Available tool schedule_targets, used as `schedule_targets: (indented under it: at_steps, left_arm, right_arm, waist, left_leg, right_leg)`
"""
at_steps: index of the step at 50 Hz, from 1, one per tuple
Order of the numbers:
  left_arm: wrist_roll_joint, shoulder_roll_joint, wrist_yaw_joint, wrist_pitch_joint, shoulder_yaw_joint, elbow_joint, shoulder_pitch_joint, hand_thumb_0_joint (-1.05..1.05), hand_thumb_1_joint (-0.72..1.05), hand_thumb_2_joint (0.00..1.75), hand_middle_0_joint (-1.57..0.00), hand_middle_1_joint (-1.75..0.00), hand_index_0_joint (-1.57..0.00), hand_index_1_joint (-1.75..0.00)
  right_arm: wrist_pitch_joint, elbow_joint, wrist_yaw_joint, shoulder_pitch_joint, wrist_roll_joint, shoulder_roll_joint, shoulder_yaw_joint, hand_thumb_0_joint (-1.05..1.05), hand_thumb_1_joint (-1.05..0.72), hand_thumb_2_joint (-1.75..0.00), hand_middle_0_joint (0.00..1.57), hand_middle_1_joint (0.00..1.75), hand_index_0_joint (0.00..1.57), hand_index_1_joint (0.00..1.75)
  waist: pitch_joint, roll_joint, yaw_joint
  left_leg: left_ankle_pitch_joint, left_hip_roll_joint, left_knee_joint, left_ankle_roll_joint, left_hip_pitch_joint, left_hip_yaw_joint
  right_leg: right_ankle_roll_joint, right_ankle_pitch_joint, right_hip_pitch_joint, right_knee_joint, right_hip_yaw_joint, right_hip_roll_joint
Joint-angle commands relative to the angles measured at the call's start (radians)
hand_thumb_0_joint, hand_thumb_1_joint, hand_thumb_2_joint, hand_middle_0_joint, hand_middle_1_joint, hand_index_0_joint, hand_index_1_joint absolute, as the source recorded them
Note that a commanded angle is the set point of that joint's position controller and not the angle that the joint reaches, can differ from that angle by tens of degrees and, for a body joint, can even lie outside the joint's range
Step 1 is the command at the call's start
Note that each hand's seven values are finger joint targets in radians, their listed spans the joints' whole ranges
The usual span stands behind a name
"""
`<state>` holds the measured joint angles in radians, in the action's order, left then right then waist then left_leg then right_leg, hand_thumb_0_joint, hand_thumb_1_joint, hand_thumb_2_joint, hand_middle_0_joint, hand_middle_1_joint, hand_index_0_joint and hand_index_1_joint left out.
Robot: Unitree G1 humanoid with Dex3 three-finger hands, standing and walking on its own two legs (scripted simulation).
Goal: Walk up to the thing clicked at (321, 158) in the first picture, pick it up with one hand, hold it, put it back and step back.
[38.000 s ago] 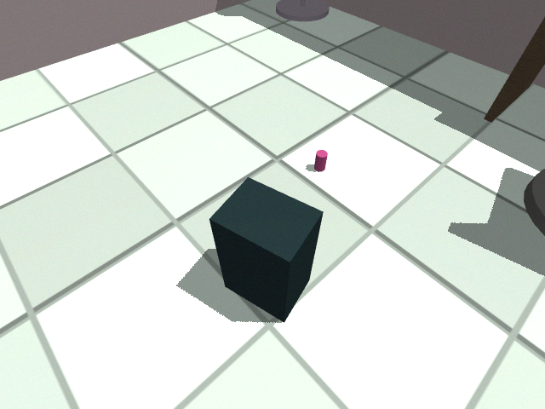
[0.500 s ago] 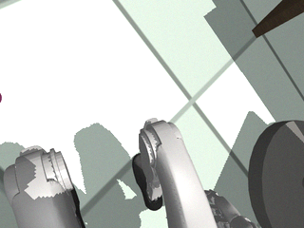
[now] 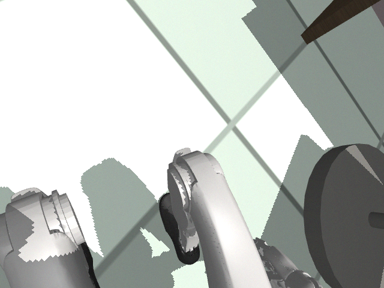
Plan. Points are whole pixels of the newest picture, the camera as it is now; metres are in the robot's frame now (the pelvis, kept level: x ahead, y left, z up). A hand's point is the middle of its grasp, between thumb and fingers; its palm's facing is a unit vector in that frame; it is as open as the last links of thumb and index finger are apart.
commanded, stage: open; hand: left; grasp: from above
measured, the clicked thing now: out of the picture +0.45 +0.34 -0.25
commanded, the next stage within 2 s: withdraw in 0.98 s
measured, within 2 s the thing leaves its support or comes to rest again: neither
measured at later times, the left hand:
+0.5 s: hand out of the picture +0.44 +0.34 -0.22, palm faces -0.43 -0.12 -0.90, open 12.0 cm
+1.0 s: hand out of the picture +0.44 +0.34 -0.22, palm faces -0.44 -0.14 -0.89, open 14.1 cm
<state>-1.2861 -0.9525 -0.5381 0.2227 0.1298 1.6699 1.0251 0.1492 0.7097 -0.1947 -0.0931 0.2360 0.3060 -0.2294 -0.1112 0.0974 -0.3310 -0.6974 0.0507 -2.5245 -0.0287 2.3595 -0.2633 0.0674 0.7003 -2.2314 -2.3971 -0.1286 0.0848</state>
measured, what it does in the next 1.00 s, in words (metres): stands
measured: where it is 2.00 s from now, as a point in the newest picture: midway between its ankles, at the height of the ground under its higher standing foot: (137, 260)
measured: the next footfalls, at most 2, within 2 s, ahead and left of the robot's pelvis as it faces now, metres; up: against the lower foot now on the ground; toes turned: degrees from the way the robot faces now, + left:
none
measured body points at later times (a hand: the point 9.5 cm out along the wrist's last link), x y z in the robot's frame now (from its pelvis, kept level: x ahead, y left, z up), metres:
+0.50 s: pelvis +0.00 +0.00 +0.00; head +0.26 +0.12 +0.34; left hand +0.46 +0.35 -0.17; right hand +0.06 -0.25 -0.07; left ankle +0.07 +0.14 -0.27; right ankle +0.10 -0.12 -0.27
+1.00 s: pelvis +0.00 +0.00 +0.00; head +0.26 +0.12 +0.35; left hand +0.46 +0.34 -0.17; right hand +0.07 -0.26 -0.07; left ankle +0.07 +0.14 -0.27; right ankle +0.10 -0.12 -0.27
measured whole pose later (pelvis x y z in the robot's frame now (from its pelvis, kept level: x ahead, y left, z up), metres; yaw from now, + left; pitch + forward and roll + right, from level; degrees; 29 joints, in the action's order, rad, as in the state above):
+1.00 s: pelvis +0.00 +0.00 +0.00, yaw -1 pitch +28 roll -13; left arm -1.25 -0.97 -0.53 0.21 0.12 1.64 1.02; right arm 0.17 0.68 -0.22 -0.08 0.24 0.32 -0.26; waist -0.13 0.11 -0.34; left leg -0.69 0.05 -2.52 -0.03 2.36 -0.28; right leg 0.07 0.69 -2.22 -2.38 -0.14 0.09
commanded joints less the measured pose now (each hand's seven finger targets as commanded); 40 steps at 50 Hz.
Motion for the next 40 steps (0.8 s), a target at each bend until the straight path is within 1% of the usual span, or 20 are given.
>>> schedule_targets:
  at_steps: [1,2,4,5,6,7,9,12,14,17,18,21,23,28,32,33,35,38,39,40]
  left_arm:
    - [0.027,-0.266,-0.052,-0.004,0.023,-0.091,0.268,0.00,0.60,0.81,-0.92,-0.82,-0.95,-0.79]
    - [0.028,-0.239,-0.052,-0.003,-0.003,-0.101,0.272,0.00,0.57,0.84,-0.91,-0.82,-0.94,-0.79]
    - [0.026,-0.236,-0.054,-0.002,-0.016,-0.068,0.271,0.00,0.60,0.80,-0.91,-0.83,-0.95,-0.79]
    - [0.025,-0.251,-0.052,0.001,-0.008,-0.095,0.286,0.00,0.52,0.80,-0.83,-0.83,-0.87,-0.80]
    - [0.025,-0.237,-0.053,-0.002,-0.018,-0.077,0.275,0.00,0.44,0.76,-0.75,-0.84,-0.79,-0.80]
    - [0.025,-0.275,-0.059,0.000,0.005,-0.079,0.274,0.00,0.36,0.75,-0.67,-0.82,-0.71,-0.79]
    - [0.022,-0.246,-0.056,-0.001,-0.018,-0.084,0.279,0.00,0.20,0.68,-0.51,-0.80,-0.55,-0.76]
    - [0.024,-0.256,-0.063,0.005,-0.012,-0.085,0.289,0.00,-0.04,0.69,-0.40,-0.79,-0.43,-0.76]
    - [0.025,-0.251,-0.066,0.005,-0.020,-0.087,0.287,0.00,-0.17,0.77,-0.36,-0.83,-0.37,-0.81]
    - [0.024,-0.244,-0.064,-0.003,-0.029,-0.081,0.291,0.00,-0.25,0.83,-0.31,-0.84,-0.32,-0.84]
    - [0.021,-0.243,-0.061,-0.006,-0.029,-0.083,0.295,0.00,-0.26,0.84,-0.30,-0.86,-0.31,-0.85]
    - [0.027,-0.254,-0.064,-0.017,-0.019,-0.098,0.273,0.00,-0.33,0.84,-0.25,-0.86,-0.26,-0.86]
    - [0.028,-0.241,-0.059,-0.025,-0.021,-0.087,0.264,0.00,-0.37,0.89,-0.21,-0.91,-0.22,-0.90]
    - [0.041,-0.243,-0.042,-0.028,-0.022,-0.112,0.268,0.00,-0.47,0.94,-0.14,-0.95,-0.13,-0.95]
    - [0.045,-0.261,-0.037,-0.027,-0.006,-0.146,0.273,0.00,-0.52,0.97,-0.10,-0.97,-0.09,-0.98]
    - [0.047,-0.281,-0.040,-0.025,0.016,-0.147,0.258,0.00,-0.52,0.98,-0.09,-0.99,-0.09,-0.99]
    - [0.045,-0.262,-0.037,-0.023,0.006,-0.137,0.247,0.00,-0.54,0.99,-0.08,-0.99,-0.07,-1.00]
    - [0.045,-0.279,-0.036,-0.020,0.019,-0.135,0.243,0.00,-0.55,1.01,-0.07,-0.99,-0.06,-1.00]
    - [0.052,-0.244,-0.033,-0.016,-0.011,-0.174,0.266,0.00,-0.55,1.01,-0.07,-1.00,-0.06,-1.00]
    - [0.051,-0.258,-0.032,-0.016,-0.001,-0.151,0.259,0.00,-0.54,1.00,-0.07,-1.01,-0.06,-1.01]
  right_arm:
    - [0.009,0.003,0.013,-0.197,-0.004,0.307,0.086,0.00,-0.91,-0.90,0.20,0.30,0.20,0.30]
    - [0.010,-0.002,0.013,-0.194,-0.005,0.306,0.078,0.00,-0.91,-0.90,0.20,0.30,0.20,0.30]
    - [0.015,-0.008,0.012,-0.181,-0.007,0.306,0.074,0.00,-0.91,-0.90,0.20,0.30,0.20,0.30]
    - [0.019,-0.013,0.011,-0.192,-0.002,0.315,0.076,0.00,-0.90,-0.90,0.20,0.30,0.20,0.30]
    - [0.020,-0.007,0.011,-0.187,-0.007,0.313,0.075,0.00,-0.90,-0.90,0.20,0.30,0.20,0.30]
    - [0.019,-0.013,0.012,-0.182,-0.005,0.317,0.074,0.00,-0.90,-0.90,0.20,0.30,0.20,0.30]
    - [0.025,-0.011,0.010,-0.191,-0.005,0.312,0.069,0.00,-0.90,-0.90,0.20,0.30,0.20,0.30]
    - [0.025,-0.018,0.010,-0.183,-0.006,0.320,0.067,0.00,-0.90,-0.90,0.20,0.30,0.20,0.30]
    - [0.026,-0.017,0.010,-0.177,-0.001,0.318,0.064,0.00,-0.90,-0.90,0.20,0.30,0.20,0.30]
    - [0.033,-0.015,0.006,-0.175,-0.001,0.317,0.065,0.00,-0.90,-0.90,0.20,0.30,0.20,0.30]
    - [0.036,-0.018,0.004,-0.183,-0.003,0.324,0.068,0.00,-0.90,-0.90,0.20,0.30,0.20,0.30]
    - [0.036,-0.016,0.002,-0.180,-0.003,0.321,0.067,0.00,-0.90,-0.90,0.20,0.30,0.20,0.30]
    - [0.041,-0.016,-0.005,-0.192,0.003,0.322,0.065,0.00,-0.90,-0.90,0.20,0.30,0.20,0.30]
    - [0.038,-0.027,-0.008,-0.178,-0.008,0.328,0.072,0.00,-0.90,-0.90,0.20,0.30,0.20,0.30]
    - [0.037,-0.026,-0.012,-0.191,-0.007,0.325,0.070,0.00,-0.90,-0.90,0.20,0.30,0.20,0.30]
    - [0.035,-0.025,-0.011,-0.192,-0.005,0.326,0.071,0.00,-0.90,-0.90,0.20,0.30,0.20,0.30]
    - [0.031,-0.025,-0.012,-0.194,-0.003,0.323,0.069,0.00,-0.89,-0.90,0.20,0.30,0.20,0.30]
    - [0.025,-0.026,-0.010,-0.193,-0.001,0.323,0.068,0.00,-0.89,-0.90,0.20,0.30,0.20,0.30]
    - [0.026,-0.030,-0.011,-0.189,0.000,0.314,0.061,0.00,-0.89,-0.90,0.20,0.30,0.20,0.30]
    - [0.027,-0.029,-0.010,-0.178,-0.003,0.313,0.065,0.00,-0.89,-0.90,0.20,0.30,0.20,0.30]
  waist:
    - [0.637,-0.418,-0.043]
    - [0.631,-0.425,-0.037]
    - [0.608,-0.439,-0.046]
    - [0.610,-0.429,-0.055]
    - [0.615,-0.423,-0.043]
    - [0.629,-0.422,-0.043]
    - [0.614,-0.442,-0.049]
    - [0.611,-0.427,-0.049]
    - [0.619,-0.440,-0.047]
    - [0.607,-0.462,-0.048]
    - [0.598,-0.455,-0.060]
    - [0.625,-0.479,-0.036]
    - [0.630,-0.484,-0.052]
    - [0.618,-0.484,-0.045]
    - [0.646,-0.498,-0.042]
    - [0.655,-0.496,-0.036]
    - [0.654,-0.492,-0.045]
    - [0.659,-0.464,-0.045]
    - [0.661,-0.482,-0.044]
    - [0.654,-0.482,-0.042]
  left_leg:
    - [0.190,0.011,0.222,0.049,-0.469,0.130]
    - [0.187,0.006,0.230,0.046,-0.475,0.135]
    - [0.158,0.008,0.238,0.044,-0.476,0.128]
    - [0.161,0.008,0.232,0.047,-0.479,0.126]
    - [0.158,0.009,0.233,0.045,-0.484,0.126]
    - [0.155,0.011,0.230,0.048,-0.468,0.125]
    - [0.171,0.006,0.234,0.044,-0.484,0.126]
    - [0.155,0.008,0.242,0.043,-0.475,0.119]
    - [0.149,0.010,0.243,0.041,-0.479,0.119]
    - [0.153,0.011,0.243,0.037,-0.492,0.115]
    - [0.155,0.010,0.241,0.036,-0.500,0.112]
    - [0.181,0.009,0.243,0.035,-0.514,0.121]
    - [0.206,0.011,0.245,0.033,-0.529,0.117]
    - [0.195,0.012,0.256,0.030,-0.524,0.106]
    - [0.235,0.010,0.245,0.031,-0.537,0.119]
    - [0.235,0.011,0.246,0.033,-0.537,0.118]
    - [0.243,0.011,0.241,0.034,-0.531,0.121]
    - [0.233,0.012,0.222,0.043,-0.499,0.125]
    - [0.238,0.009,0.236,0.038,-0.516,0.125]
    - [0.212,0.011,0.235,0.040,-0.508,0.124]
  right_leg:
    - [-0.078,-0.277,0.327,0.234,-0.120,0.027]
    - [-0.079,-0.269,0.331,0.239,-0.122,0.024]
    - [-0.084,-0.241,0.304,0.231,-0.128,0.026]
    - [-0.080,-0.244,0.308,0.234,-0.131,0.025]
    - [-0.081,-0.242,0.307,0.234,-0.129,0.026]
    - [-0.080,-0.243,0.328,0.239,-0.125,0.030]
    - [-0.080,-0.254,0.318,0.233,-0.131,0.024]
    - [-0.080,-0.239,0.310,0.236,-0.139,0.026]
    - [-0.083,-0.235,0.312,0.232,-0.136,0.028]
    - [-0.085,-0.235,0.285,0.226,-0.141,0.028]
    - [-0.084,-0.239,0.278,0.221,-0.142,0.023]
    - [-0.083,-0.263,0.310,0.229,-0.138,0.027]
    - [-0.084,-0.285,0.316,0.221,-0.141,0.027]
    - [-0.088,-0.270,0.290,0.216,-0.145,0.023]
    - [-0.086,-0.305,0.328,0.220,-0.138,0.022]
    - [-0.085,-0.306,0.340,0.226,-0.138,0.025]
    - [-0.083,-0.318,0.356,0.227,-0.136,0.026]
    - [-0.077,-0.321,0.367,0.238,-0.129,0.027]
    - [-0.081,-0.320,0.370,0.235,-0.131,0.025]
    - [-0.082,-0.298,0.353,0.237,-0.129,0.027]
